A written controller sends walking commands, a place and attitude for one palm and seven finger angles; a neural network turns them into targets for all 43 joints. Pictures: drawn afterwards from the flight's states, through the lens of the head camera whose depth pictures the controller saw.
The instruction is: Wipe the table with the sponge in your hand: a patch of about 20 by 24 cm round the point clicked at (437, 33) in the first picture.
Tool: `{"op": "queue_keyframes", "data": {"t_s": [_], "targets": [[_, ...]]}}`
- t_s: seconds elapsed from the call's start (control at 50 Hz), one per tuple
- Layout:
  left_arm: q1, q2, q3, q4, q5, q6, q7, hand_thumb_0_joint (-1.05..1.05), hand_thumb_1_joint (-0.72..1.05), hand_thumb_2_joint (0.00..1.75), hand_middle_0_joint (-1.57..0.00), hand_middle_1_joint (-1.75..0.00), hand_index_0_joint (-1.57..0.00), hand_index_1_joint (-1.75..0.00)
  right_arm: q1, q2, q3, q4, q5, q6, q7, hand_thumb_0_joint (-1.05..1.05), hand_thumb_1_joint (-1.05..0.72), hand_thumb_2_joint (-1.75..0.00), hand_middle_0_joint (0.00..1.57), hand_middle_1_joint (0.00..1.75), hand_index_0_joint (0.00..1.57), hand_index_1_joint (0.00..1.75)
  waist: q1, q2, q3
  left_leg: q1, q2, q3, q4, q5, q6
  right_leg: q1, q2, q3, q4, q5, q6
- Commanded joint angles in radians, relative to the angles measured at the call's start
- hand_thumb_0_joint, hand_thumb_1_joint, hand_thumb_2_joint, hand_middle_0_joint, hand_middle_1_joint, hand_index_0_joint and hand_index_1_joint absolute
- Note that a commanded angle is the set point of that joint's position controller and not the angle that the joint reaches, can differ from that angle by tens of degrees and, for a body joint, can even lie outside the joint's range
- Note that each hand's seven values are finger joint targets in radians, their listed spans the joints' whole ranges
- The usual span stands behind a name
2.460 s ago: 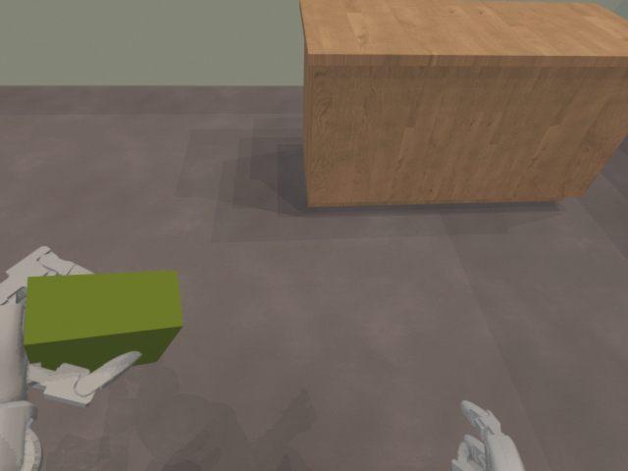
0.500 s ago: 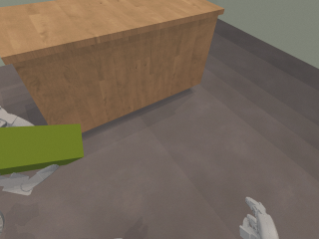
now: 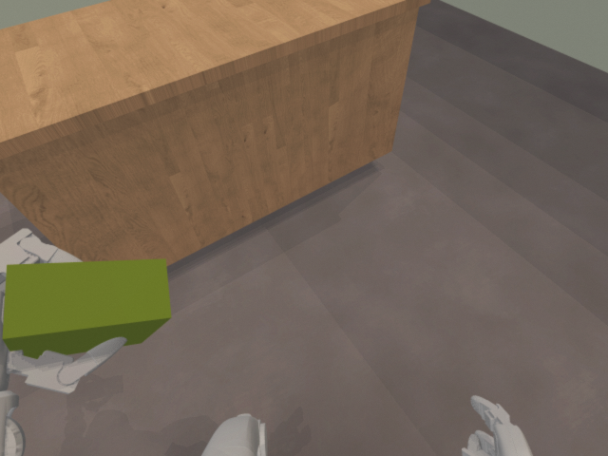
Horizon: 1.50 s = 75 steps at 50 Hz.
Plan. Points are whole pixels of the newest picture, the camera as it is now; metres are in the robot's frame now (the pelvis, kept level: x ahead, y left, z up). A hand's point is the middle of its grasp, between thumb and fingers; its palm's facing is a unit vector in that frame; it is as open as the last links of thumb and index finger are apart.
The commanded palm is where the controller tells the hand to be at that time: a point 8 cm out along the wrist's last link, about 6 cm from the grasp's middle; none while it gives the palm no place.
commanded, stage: walk to a spot facing it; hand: left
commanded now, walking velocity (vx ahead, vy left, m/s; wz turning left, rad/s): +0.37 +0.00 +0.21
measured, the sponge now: (110, 310) +0.23 +0.20 +0.15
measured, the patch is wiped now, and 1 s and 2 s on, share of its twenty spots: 0.00 0.00 0.00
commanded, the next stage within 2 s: none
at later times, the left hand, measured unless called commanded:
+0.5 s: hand (112, 208) +0.33 +0.21 +0.19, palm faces +0.49 -0.74 -0.46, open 9.8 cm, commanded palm +0.28 +0.25 +0.18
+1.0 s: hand (117, 157) +0.42 +0.24 +0.18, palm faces +0.61 -0.66 -0.44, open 9.8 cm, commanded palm +0.33 +0.26 +0.18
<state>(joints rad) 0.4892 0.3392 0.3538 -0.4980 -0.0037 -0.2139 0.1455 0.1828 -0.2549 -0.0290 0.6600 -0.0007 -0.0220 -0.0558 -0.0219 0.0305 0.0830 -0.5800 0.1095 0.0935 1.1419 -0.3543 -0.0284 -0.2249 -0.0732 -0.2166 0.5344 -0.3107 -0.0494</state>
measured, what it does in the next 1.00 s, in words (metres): walks ahead, turning left: left foot, then right foot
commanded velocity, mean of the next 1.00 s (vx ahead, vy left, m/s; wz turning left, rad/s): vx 0.31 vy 0.00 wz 0.41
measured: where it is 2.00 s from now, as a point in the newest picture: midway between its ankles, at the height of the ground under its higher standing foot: (367, 411)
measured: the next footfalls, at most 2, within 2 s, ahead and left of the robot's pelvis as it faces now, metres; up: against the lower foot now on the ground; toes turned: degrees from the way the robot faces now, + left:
left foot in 0.18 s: +0.20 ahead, +0.14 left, +0.00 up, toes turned +11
right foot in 0.50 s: +0.24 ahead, -0.16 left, +0.00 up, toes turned -4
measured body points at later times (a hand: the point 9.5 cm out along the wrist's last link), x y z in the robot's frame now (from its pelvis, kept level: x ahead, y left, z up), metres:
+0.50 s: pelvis +0.15 -0.04 -0.01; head +0.16 -0.05 +0.44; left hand +0.30 +0.25 +0.21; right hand +0.33 -0.21 -0.11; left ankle +0.16 +0.13 -0.74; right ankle +0.19 -0.16 -0.74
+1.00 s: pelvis +0.27 -0.05 -0.02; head +0.29 -0.03 +0.43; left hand +0.38 +0.27 +0.20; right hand +0.51 -0.22 -0.09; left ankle +0.29 +0.08 -0.74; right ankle +0.29 -0.18 -0.66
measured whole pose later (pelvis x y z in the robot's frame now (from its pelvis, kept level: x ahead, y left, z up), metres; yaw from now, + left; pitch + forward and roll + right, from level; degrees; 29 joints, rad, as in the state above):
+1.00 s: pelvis +0.27 -0.05 -0.02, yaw +18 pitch -1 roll +0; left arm 0.42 0.42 0.42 -0.57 -0.02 -0.20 0.15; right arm 0.15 -0.16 -0.03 0.57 0.02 -0.07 -0.04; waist -0.04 -0.04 0.09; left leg -0.39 0.05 0.09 0.64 -0.24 0.02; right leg -0.52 -0.10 -0.06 1.21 -0.50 0.07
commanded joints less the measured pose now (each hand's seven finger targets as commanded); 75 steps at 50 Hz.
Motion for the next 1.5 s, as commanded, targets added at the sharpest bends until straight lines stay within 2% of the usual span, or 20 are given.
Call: {"op": "queue_keyframes", "data": {"t_s": [0.0,0.12,0.18,0.2,0.32,0.44,0.46,0.5,0.52,0.62,0.78,0.8,0.84,0.98,1.12,1.14,1.16,1.18,1.3,1.48], "targets": [[-0.018,0.218,0.181,-0.272,-0.022,-0.074,0.045,0.00,0.10,1.30,-1.20,-1.60,-1.20,-1.60,-0.071,-0.026,-0.017,-0.216,0.000,-0.056,0.007,0.00,-0.90,-0.90,0.20,0.30,0.20,0.30,0.050,-0.155,-0.181,0.004,0.008,0.069,-0.352,0.053,0.012,0.226,-0.253,0.172,-0.175,0.483,-0.106],[-0.068,0.192,0.135,-0.273,-0.024,-0.067,0.064,0.00,0.10,1.30,-1.20,-1.60,-1.20,-1.60,-0.006,-0.041,-0.041,-0.231,0.002,-0.072,-0.019,0.00,-0.90,-0.90,0.20,0.30,0.20,0.30,0.007,-0.067,-0.250,0.415,-0.085,0.158,-0.669,0.211,0.044,0.126,-0.178,0.076,0.142,0.503,-0.027],[-0.169,0.215,0.127,-0.243,-0.028,-0.096,0.055,0.00,0.10,1.30,-1.20,-1.60,-1.20,-1.60,-0.028,-0.073,-0.035,-0.240,0.006,-0.081,-0.001,0.00,-0.90,-0.90,0.20,0.30,0.20,0.30,0.005,0.252,-0.256,0.646,0.338,-0.596,-0.809,0.370,0.297,-0.364,0.039,0.163,0.725,-0.333,0.057],[-0.163,0.250,0.154,-0.186,-0.026,-0.084,0.037,0.00,0.10,1.30,-1.20,-1.60,-1.20,-1.60,-0.057,-0.073,-0.035,-0.218,0.005,-0.083,0.000,0.00,-0.90,-0.90,0.20,0.30,0.20,0.30,0.006,0.229,-0.201,0.553,0.369,-0.607,-0.851,0.170,0.318,-0.425,-0.020,0.234,0.767,-0.290,0.064],[-0.056,0.189,0.147,-0.351,-0.031,-0.092,0.022,0.00,0.10,1.30,-1.20,-1.60,-1.20,-1.60,-0.063,-0.053,-0.029,-0.205,0.010,-0.122,0.010,0.00,-0.90,-0.90,0.20,0.30,0.20,0.30,0.035,0.250,-0.160,0.221,0.191,-0.191,-0.888,-0.102,0.200,-0.179,-0.044,0.118,0.423,-0.094,0.081],[-0.133,0.136,0.091,-0.177,-0.019,-0.057,0.026,0.00,0.10,1.30,-1.20,-1.60,-1.20,-1.60,-0.034,-0.039,-0.014,-0.184,0.012,-0.125,-0.018,0.00,-0.90,-0.90,0.20,0.30,0.20,0.30,0.029,0.152,-0.136,0.139,0.115,-0.084,-0.705,-0.272,0.122,0.074,0.039,-0.001,0.043,-0.065,0.104],[-0.153,0.153,0.097,-0.147,-0.013,-0.047,0.026,0.00,0.10,1.30,-1.20,-1.60,-1.20,-1.60,-0.021,-0.028,-0.010,-0.176,0.012,-0.117,-0.021,0.00,-0.90,-0.90,0.20,0.30,0.20,0.30,0.029,0.048,-0.133,0.108,0.069,-0.047,-0.549,-0.261,0.098,0.093,-0.014,0.090,-0.065,-0.137,0.077],[-0.203,0.236,0.131,-0.139,-0.013,-0.026,0.033,0.00,0.10,1.30,-1.20,-1.60,-1.20,-1.60,-0.085,-0.011,0.000,-0.197,0.008,-0.115,-0.023,0.00,-0.90,-0.90,0.20,0.30,0.20,0.30,0.072,-0.397,-0.106,-0.173,-0.082,0.007,-0.001,-0.247,0.032,0.178,-0.386,0.690,-0.316,-0.162,-0.114],[-0.270,0.235,0.121,-0.167,-0.017,-0.028,0.033,0.00,0.10,1.30,-1.20,-1.60,-1.20,-1.60,-0.111,-0.039,-0.008,-0.189,0.005,-0.122,-0.016,0.00,-0.90,-0.90,0.20,0.30,0.20,0.30,0.052,-0.341,-0.110,-0.210,-0.047,-0.091,0.110,-0.177,0.025,0.202,-0.419,0.739,-0.328,-0.145,-0.148],[-0.165,0.196,0.112,-0.193,-0.009,-0.059,0.027,0.00,0.10,1.30,-1.20,-1.60,-1.20,-1.60,-0.103,-0.023,0.005,-0.164,0.005,-0.082,-0.011,0.00,-0.90,-0.90,0.20,0.30,0.20,0.30,0.034,-0.189,-0.102,-0.071,0.000,-0.037,-0.072,-0.049,0.008,0.192,-0.307,0.186,-0.191,0.428,-0.067],[-0.041,0.211,0.166,-0.340,-0.027,-0.052,0.075,0.00,0.10,1.30,-1.20,-1.60,-1.20,-1.60,-0.025,-0.015,-0.036,-0.255,0.002,-0.071,-0.011,0.00,-0.90,-0.90,0.20,0.30,0.20,0.30,0.014,-0.135,-0.276,0.350,-0.142,0.198,-0.639,0.146,0.027,0.170,-0.246,0.000,0.181,0.664,-0.003],[-0.057,0.215,0.166,-0.358,-0.029,-0.063,0.078,0.00,0.10,1.30,-1.20,-1.60,-1.20,-1.60,-0.008,-0.030,-0.045,-0.259,0.006,-0.072,-0.017,0.00,-0.90,-0.90,0.20,0.30,0.20,0.30,-0.015,-0.018,-0.328,0.554,-0.107,0.123,-0.681,0.216,0.063,0.029,-0.214,-0.019,0.401,0.586,0.042],[-0.090,0.214,0.158,-0.392,-0.033,-0.091,0.073,0.00,0.10,1.30,-1.20,-1.60,-1.20,-1.60,-0.024,-0.066,-0.048,-0.265,0.014,-0.092,0.005,0.00,-0.90,-0.90,0.20,0.30,0.20,0.30,0.000,0.303,-0.327,0.747,0.323,-0.620,-0.732,0.810,0.318,-0.401,0.021,0.108,0.837,-0.380,0.105],[0.020,0.188,0.175,-0.410,-0.049,-0.075,0.014,0.00,0.10,1.30,-1.20,-1.60,-1.20,-1.60,-0.051,-0.058,-0.046,-0.220,0.025,-0.116,0.021,0.00,-0.90,-0.90,0.20,0.30,0.20,0.30,0.026,0.269,-0.213,0.267,0.145,-0.277,-0.822,0.164,0.219,-0.234,-0.032,0.138,0.494,-0.097,0.123],[-0.088,0.138,0.112,-0.208,-0.035,-0.014,0.010,0.00,0.10,1.30,-1.20,-1.60,-1.20,-1.60,-0.038,-0.051,-0.018,-0.199,0.022,-0.128,-0.016,0.00,-0.90,-0.90,0.20,0.30,0.20,0.30,0.040,0.161,-0.153,0.180,0.086,-0.221,-0.688,-0.057,0.144,0.038,0.068,0.041,-0.001,-0.068,0.138],[-0.133,0.140,0.093,-0.181,-0.026,-0.003,0.009,0.00,0.10,1.30,-1.20,-1.60,-1.20,-1.60,-0.037,-0.035,-0.008,-0.191,0.020,-0.124,-0.018,0.00,-0.90,-0.90,0.20,0.30,0.20,0.30,0.045,0.025,-0.141,0.108,0.022,-0.173,-0.519,-0.085,0.106,0.103,-0.015,0.132,-0.151,-0.050,0.106],[-0.163,0.195,0.104,-0.148,-0.016,0.013,0.015,0.00,0.10,1.30,-1.20,-1.60,-1.20,-1.60,-0.030,-0.002,-0.001,-0.189,0.018,-0.118,-0.019,0.00,-0.90,-0.90,0.20,0.30,0.20,0.30,0.039,-0.319,-0.130,-0.074,-0.107,-0.033,-0.211,-0.230,0.032,0.178,-0.283,0.477,-0.285,-0.036,0.005],[-0.214,0.246,0.132,-0.145,-0.033,0.028,0.031,0.00,0.10,1.30,-1.20,-1.60,-1.20,-1.60,-0.078,-0.039,-0.004,-0.191,0.002,-0.130,-0.026,0.00,-0.90,-0.90,0.20,0.30,0.20,0.30,0.055,-0.368,-0.125,-0.112,-0.109,-0.089,0.058,-0.240,0.010,0.101,-0.448,0.650,-0.310,0.070,-0.072],[-0.183,0.223,0.112,-0.237,-0.027,-0.010,0.026,0.00,0.10,1.30,-1.20,-1.60,-1.20,-1.60,-0.124,-0.031,-0.004,-0.187,-0.004,-0.094,-0.031,0.00,-0.90,-0.90,0.20,0.30,0.20,0.30,0.026,-0.200,-0.126,0.032,-0.039,-0.054,0.036,-0.071,-0.034,0.087,-0.300,0.139,-0.171,0.563,-0.041],[-0.011,0.206,0.167,-0.328,-0.060,-0.002,0.065,0.00,0.10,1.30,-1.20,-1.60,-1.20,-1.60,-0.030,-0.028,-0.029,-0.278,-0.003,-0.050,-0.030,0.00,-0.90,-0.90,0.20,0.30,0.20,0.30,0.008,-0.147,-0.284,0.340,-0.107,0.074,-0.681,0.108,-0.008,0.132,-0.280,0.065,0.119,0.630,0.011]]}}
